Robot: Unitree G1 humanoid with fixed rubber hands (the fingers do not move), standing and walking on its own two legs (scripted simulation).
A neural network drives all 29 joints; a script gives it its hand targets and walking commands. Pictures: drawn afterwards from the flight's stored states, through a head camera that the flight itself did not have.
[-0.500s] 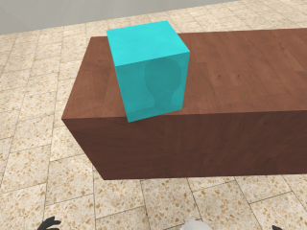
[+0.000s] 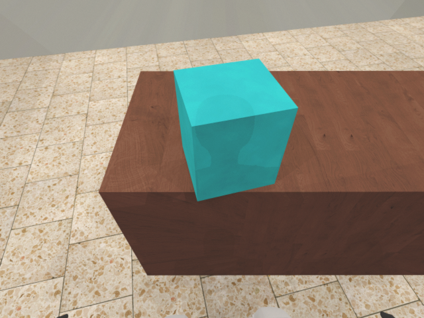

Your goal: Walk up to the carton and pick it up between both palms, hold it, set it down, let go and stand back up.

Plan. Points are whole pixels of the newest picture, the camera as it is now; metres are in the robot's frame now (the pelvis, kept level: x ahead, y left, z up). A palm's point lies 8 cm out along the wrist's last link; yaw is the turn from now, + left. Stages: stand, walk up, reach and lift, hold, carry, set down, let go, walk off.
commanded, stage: walk up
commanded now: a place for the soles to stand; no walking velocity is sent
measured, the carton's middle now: (227, 131) +0.52 -0.02 +0.04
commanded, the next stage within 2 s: none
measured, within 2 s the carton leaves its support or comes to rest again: neither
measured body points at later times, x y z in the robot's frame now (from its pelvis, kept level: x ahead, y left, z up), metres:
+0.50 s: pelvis +0.05 -0.03 -0.01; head +0.06 -0.04 +0.44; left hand +0.14 +0.29 -0.10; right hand +0.14 -0.34 -0.12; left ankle +0.08 +0.11 -0.72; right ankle +0.07 -0.15 -0.72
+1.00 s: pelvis +0.04 -0.02 -0.01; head +0.05 -0.03 +0.44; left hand +0.13 +0.30 -0.10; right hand +0.12 -0.34 -0.12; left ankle +0.07 +0.11 -0.72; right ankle +0.07 -0.15 -0.72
